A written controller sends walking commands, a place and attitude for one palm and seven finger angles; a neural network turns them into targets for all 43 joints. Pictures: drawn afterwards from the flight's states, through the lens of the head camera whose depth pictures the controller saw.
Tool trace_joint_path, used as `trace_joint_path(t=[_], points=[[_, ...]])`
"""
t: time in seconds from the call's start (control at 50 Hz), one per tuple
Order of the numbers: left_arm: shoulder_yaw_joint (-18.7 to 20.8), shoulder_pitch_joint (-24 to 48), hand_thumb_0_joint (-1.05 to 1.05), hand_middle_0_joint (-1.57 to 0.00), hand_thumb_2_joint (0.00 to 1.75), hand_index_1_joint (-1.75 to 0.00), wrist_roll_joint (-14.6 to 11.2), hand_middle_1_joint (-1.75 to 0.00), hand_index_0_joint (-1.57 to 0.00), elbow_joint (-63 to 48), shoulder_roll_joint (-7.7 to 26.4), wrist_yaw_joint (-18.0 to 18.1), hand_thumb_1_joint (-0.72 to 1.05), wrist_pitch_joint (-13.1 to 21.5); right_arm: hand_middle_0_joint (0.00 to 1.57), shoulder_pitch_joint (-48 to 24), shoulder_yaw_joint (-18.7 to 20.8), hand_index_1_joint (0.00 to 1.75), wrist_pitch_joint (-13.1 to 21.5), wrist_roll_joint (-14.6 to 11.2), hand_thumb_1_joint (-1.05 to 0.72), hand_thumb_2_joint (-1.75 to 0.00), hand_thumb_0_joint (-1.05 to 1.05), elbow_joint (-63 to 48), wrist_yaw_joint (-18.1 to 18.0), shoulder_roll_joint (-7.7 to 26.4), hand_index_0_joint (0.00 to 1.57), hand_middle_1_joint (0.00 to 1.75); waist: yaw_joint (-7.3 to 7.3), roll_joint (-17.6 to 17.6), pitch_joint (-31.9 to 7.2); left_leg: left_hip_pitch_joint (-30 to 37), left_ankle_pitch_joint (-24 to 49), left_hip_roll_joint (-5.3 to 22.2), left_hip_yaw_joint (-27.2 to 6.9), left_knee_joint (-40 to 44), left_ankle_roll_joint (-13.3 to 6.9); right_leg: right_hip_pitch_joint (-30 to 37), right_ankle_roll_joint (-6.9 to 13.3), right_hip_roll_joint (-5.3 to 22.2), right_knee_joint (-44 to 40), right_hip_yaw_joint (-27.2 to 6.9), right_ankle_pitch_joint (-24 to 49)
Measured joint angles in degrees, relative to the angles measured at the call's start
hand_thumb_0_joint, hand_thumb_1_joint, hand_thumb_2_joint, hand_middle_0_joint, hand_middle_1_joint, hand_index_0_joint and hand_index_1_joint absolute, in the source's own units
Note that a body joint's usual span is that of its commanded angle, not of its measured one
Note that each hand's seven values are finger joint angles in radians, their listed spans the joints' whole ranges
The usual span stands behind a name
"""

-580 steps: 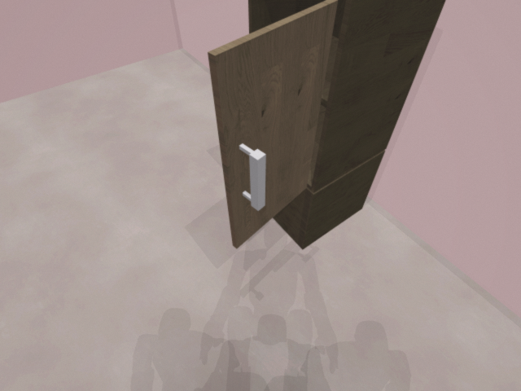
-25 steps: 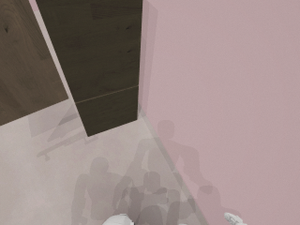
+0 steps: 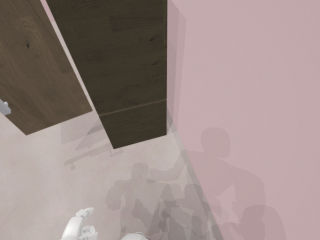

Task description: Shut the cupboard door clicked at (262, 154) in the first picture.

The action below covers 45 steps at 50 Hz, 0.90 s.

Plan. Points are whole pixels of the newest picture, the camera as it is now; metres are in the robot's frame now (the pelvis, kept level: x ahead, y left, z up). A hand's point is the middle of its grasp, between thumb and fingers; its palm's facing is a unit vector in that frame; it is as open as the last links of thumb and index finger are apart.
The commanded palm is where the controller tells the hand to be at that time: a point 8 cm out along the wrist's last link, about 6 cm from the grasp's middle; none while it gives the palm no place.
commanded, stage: turn to face it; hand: left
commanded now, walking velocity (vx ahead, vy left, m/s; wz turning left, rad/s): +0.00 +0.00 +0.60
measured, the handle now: out of the picture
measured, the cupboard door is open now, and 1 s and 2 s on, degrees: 100 100 100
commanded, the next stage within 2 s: take the last steps up to it in 0.46 s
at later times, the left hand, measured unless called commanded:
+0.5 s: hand out of the picture -0.06 +0.24 -0.18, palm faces +0.34 -0.91 -0.25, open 7.4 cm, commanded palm none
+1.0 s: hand out of the picture -0.01 +0.17 -0.15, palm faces +0.42 -0.88 -0.21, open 7.3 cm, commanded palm none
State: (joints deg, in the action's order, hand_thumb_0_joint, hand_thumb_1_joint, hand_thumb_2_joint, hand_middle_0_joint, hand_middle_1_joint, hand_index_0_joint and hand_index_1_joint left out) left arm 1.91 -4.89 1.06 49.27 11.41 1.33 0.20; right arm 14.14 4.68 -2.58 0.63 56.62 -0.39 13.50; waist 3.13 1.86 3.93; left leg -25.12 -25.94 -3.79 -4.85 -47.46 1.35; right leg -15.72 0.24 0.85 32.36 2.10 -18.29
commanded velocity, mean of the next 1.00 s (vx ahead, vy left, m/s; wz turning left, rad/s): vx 0.14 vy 0.04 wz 0.26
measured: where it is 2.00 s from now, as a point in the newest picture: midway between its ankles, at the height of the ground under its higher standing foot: (131, 228)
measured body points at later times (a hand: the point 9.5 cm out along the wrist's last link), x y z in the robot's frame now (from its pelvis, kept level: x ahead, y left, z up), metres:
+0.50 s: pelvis +0.00 +0.02 +0.00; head +0.03 +0.07 +0.44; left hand -0.08 +0.28 -0.16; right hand +0.22 -0.17 -0.12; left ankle -0.01 +0.12 -0.73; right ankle +0.00 -0.13 -0.67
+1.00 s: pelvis +0.05 +0.00 +0.02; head +0.07 -0.01 +0.46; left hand -0.03 +0.22 -0.13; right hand +0.15 -0.23 -0.15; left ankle +0.02 +0.15 -0.65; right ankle +0.04 -0.11 -0.73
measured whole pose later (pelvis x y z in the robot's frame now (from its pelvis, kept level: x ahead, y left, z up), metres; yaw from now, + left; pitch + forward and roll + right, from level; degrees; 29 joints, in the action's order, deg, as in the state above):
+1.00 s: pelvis +0.05 +0.00 +0.02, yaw +23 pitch -1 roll +1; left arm 1.6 -19.0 1.3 57.8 8.1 0.4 2.9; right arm 17.0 4.2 -2.2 1.7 60.5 1.4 13.5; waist 0.7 1.1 2.0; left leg -31.0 -13.6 1.7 0.8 -60.3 1.6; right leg -4.2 0.3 3.0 21.6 6.4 -16.6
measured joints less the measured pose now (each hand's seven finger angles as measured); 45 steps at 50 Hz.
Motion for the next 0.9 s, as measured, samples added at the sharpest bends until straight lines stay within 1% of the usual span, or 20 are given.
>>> trace_joint_path(t=[0.02, 0.06, 0.1, 0.14, 0.22, 0.32, 0.34, 0.36, 0.38, 0.4, 0.44, 0.5, 0.56, 0.66, 0.76, 0.8, 0.82, 0.84, 0.86, 0.9], points=[[-0.3, -0.5, 0.01, -0.2, 0.89, -0.3, 0.0, -0.3, -0.2, 0.1, -0.3, 0.1, 0.91, 0.1, 0.2, -0.3, 0.3, 0.3, -0.3, 0.1, -0.91, -0.9, 0.01, -0.1, 0.2, 0.5, 0.2, 0.3, 0.19, 0.1, 0.3, -1.7, -1.4, 0.2, 1.2, -5.9, 0.7, 0.9, 0.5, 0.5, -0.4, 0.9, -0.2], [-0.6, -1.8, 0.01, -0.2, 0.89, -0.3, -0.1, -0.3, -0.2, 0.4, -0.8, 0.2, 0.91, 0.0, 0.2, -1.2, 0.5, 0.3, -1.0, 0.2, -0.91, -0.9, 0.01, -0.1, 0.5, 1.3, 0.2, 0.3, 0.25, -0.1, 0.6, -4.1, -0.6, 1.4, 3.5, -14.9, 2.0, 2.9, 0.7, 1.6, -2.0, 2.4, 0.0], [-0.8, -3.2, 0.01, -0.2, 0.89, -0.3, -0.3, -0.3, -0.2, 0.8, -1.1, 0.2, 0.9, -0.1, 0.2, -2.1, 0.5, 0.3, -1.5, 0.3, -0.91, -0.9, 0.01, -0.4, 0.9, 1.8, 0.2, 0.3, 0.11, -0.7, 0.7, -5.3, 1.3, 2.9, 4.9, -19.0, 2.8, 4.5, 0.7, 2.7, -3.5, 4.0, 0.4], [-0.8, -4.6, 0.01, -0.2, 0.89, -0.3, -0.2, -0.3, -0.2, 1.2, -1.1, 0.1, 0.9, -0.1, 0.2, -3.1, 0.5, 0.3, -1.8, 0.3, -0.91, -0.9, 0.01, -0.7, 1.2, 2.0, 0.2, 0.3, -0.27, -1.4, 0.9, -5.5, 2.6, 4.2, 5.5, -18.9, 3.3, 5.7, 0.6, 3.6, -4.5, 5.5, 0.5], [-0.6, -7.4, 0.01, -0.2, 0.89, -0.3, 0.1, -0.3, -0.2, 2.3, -0.8, 0.0, 0.9, -0.3, 0.2, -5.7, 0.1, 0.3, -2.2, 0.3, -0.91, -0.9, 0.01, -1.2, 1.5, 2.3, 0.19, 0.3, -1.85, -2.6, 1.5, -3.2, 2.8, 5.7, 6.6, -11.7, 3.5, 6.9, 0.3, 5.3, -4.5, 8.4, -0.2], [0.0, -11.0, 0.01, -0.2, 0.89, -0.3, 0.7, -0.3, -0.2, 4.1, 0.8, -0.2, 0.9, -0.5, 0.2, -9.8, -0.8, 0.3, -1.6, 0.1, -0.91, -0.9, 0.01, -2.5, 1.6, 2.0, 0.19, 0.3, -4.52, -3.9, 2.3, 2.4, 1.9, 5.4, 8.8, 1.5, 2.2, 6.6, -0.9, 7.1, -1.3, 11.1, -2.4], [0.2, -11.7, 0.01, -0.2, 0.89, -0.3, 0.7, -0.3, -0.2, 4.6, 1.3, -0.3, 0.9, -0.6, 0.2, -10.4, -1.0, 0.3, -1.2, 0.1, -0.91, -0.9, 0.01, -2.9, 1.5, 1.9, 0.19, 0.3, -4.92, -4.3, 2.3, 4.1, 3.0, 4.9, 9.4, 4.9, 1.8, 6.2, -1.3, 7.5, -0.1, 11.5, -3.1], [0.4, -12.5, 0.01, -0.2, 0.89, -0.3, 0.5, -0.3, -0.2, 5.1, 1.8, -0.4, 0.9, -0.8, 0.2, -10.9, -1.3, 0.3, -0.7, 0.1, -0.91, -0.9, 0.01, -3.4, 1.5, 1.7, 0.19, 0.3, -5.18, -4.6, 2.2, 6.2, 5.9, 4.5, 10.1, 9.2, 1.3, 5.6, -1.7, 8.0, 1.7, 11.8, -4.1], [0.5, -13.5, 0.01, -0.2, 0.89, -0.3, 0.3, -0.3, -0.2, 5.4, 2.2, -0.5, 0.9, -1.0, 0.2, -11.2, -1.6, 0.3, -0.1, 0.2, -0.91, -0.9, 0.01, -4.0, 1.6, 1.8, 0.19, 0.3, -5.32, -4.2, 1.6, 8.3, 10.3, 4.7, 10.3, 13.4, 0.1, 4.2, -2.2, 8.1, 4.8, 12.1, -5.2], [0.7, -13.5, 0.01, -0.2, 0.89, -0.3, 0.0, -0.3, -0.2, 6.1, 2.9, -0.6, 0.9, -1.6, 0.2, -11.6, -1.6, 0.3, 0.7, 0.3, -0.91, -0.9, 0.01, -4.4, 1.4, 1.4, 0.19, 0.3, -5.13, -4.8, 1.5, 7.8, 10.0, 4.2, 10.1, 13.0, -1.3, 2.0, -2.9, 8.4, 9.9, 10.6, -8.1], [1.0, -12.5, 0.01, -0.2, 0.89, -0.3, -0.2, -0.3, -0.2, 6.9, 4.2, -0.3, 0.9, -3.3, 0.2, -11.9, -2.2, 0.3, 1.4, 0.2, -0.91, -0.9, 0.01, -4.9, 1.0, 0.3, 0.2, 0.3, -5.83, -6.1, 2.1, 7.1, 8.1, 3.3, 9.8, 10.9, -3.4, -2.4, -3.3, 7.2, 20.0, 5.1, -13.1], [1.4, -10.6, 0.01, -0.2, 0.89, -0.3, 0.0, -0.3, -0.2, 7.3, 4.7, -0.1, 0.91, -4.2, 0.2, -11.5, -3.2, 0.3, 1.5, 0.3, -0.91, -0.9, 0.01, -5.0, 0.0, -1.0, 0.2, 0.3, -6.31, -5.9, 2.2, 8.0, 9.0, 3.4, 8.7, 13.1, -4.0, -7.2, -3.7, 5.3, 28.3, 1.2, -12.1], [1.4, -8.9, 0.01, -0.19, 0.89, -0.3, 0.2, -0.3, -0.2, 6.7, 4.3, -0.5, 0.91, -4.0, 0.2, -10.6, -3.8, 0.3, 1.5, 0.3, -0.91, -0.9, 0.01, -4.5, -0.4, -1.9, 0.2, 0.3, -6.27, -5.0, 2.1, 9.3, 11.4, 3.3, 7.8, 16.8, -4.1, -10.3, -3.9, 4.7, 30.9, -0.9, -7.9], [1.1, -7.4, 0.01, -0.19, 0.89, -0.3, 0.4, -0.3, -0.2, 5.6, 3.0, -1.0, 0.91, -3.3, 0.21, -7.5, -4.2, 0.3, 1.8, 0.3, -0.9, -0.9, 0.01, -3.2, -0.2, -3.5, 0.2, 0.3, -5.46, -3.9, 0.9, 10.4, 13.8, 3.2, 6.7, 20.5, -3.9, -10.4, -3.9, 4.3, 27.0, -1.6, -5.0], [0.5, -6.9, 0.01, -0.19, 0.89, -0.3, 0.6, -0.3, -0.2, 5.3, 1.1, -1.9, 0.91, -2.4, 0.21, -2.9, -3.2, 0.3, 2.1, 0.7, -0.91, -0.9, 0.0, -1.4, 0.0, -3.5, 0.2, 0.3, -3.52, -2.2, -0.7, 10.1, 13.6, 3.2, 5.7, 20.5, -3.3, -4.8, -2.7, 3.0, 13.8, 0.1, -7.1], [0.4, -7.0, 0.01, -0.19, 0.89, -0.3, 0.6, -0.3, -0.2, 5.0, 0.4, -2.2, 0.91, -1.5, 0.21, -0.9, -2.8, 0.3, 1.9, 0.7, -0.91, -0.9, 0.0, -0.5, 0.0, -2.9, 0.2, 0.3, -2.88, -1.7, -1.4, 9.5, 12.5, 3.0, 5.2, 18.6, -2.8, -0.8, -2.2, 2.0, 5.9, 1.0, -5.4], [0.3, -7.3, 0.01, -0.19, 0.89, -0.3, 0.7, -0.3, -0.2, 4.6, 0.3, -2.3, 0.91, -0.8, 0.21, 0.4, -2.5, 0.3, 1.8, 0.5, -0.91, -0.9, 0.0, 0.0, 0.1, -2.7, 0.2, 0.3, -2.77, -2.0, -1.9, 8.4, 10.6, 2.5, 5.1, 16.3, -2.7, 1.7, -1.6, 1.8, 1.0, 1.0, -4.8], [0.4, -7.4, 0.01, -0.2, 0.89, -0.3, 1.0, -0.3, -0.2, 4.7, -0.2, -2.1, 0.91, 0.0, 0.21, 1.2, -2.2, 0.3, 1.6, 0.3, -0.91, -0.9, 0.0, 0.7, 0.1, -2.3, 0.2, 0.3, -2.93, -1.6, -1.9, 7.0, 6.1, 2.4, 4.8, 12.2, -2.5, 2.2, -0.7, 1.7, 0.0, 1.2, -1.8], [0.2, -7.7, 0.01, -0.2, 0.89, -0.3, 1.0, -0.3, -0.2, 4.8, -0.9, -1.9, 0.91, 0.5, 0.21, 1.8, -1.9, 0.3, 1.0, 0.4, -0.91, -0.9, 0.01, 1.6, 0.3, -1.8, 0.2, 0.3, -2.96, -1.0, -1.7, 5.1, 2.4, 2.4, 4.4, 6.6, -2.3, 2.6, 0.0, 1.5, 0.6, 1.8, -1.1], [-0.2, -9.3, 0.01, -0.2, 0.89, -0.3, 0.7, -0.3, -0.2, 5.2, -2.3, -1.5, 0.91, 1.2, 0.2, 2.8, -1.3, 0.3, 0.2, 0.9, -0.91, -0.9, 0.01, 3.0, 0.9, -0.7, 0.2, 0.3, -2.97, 0.0, -1.9, 1.0, 2.7, 2.6, 4.4, -3.8, -1.9, 4.9, 0.5, 1.6, -1.2, 3.0, -1.1]])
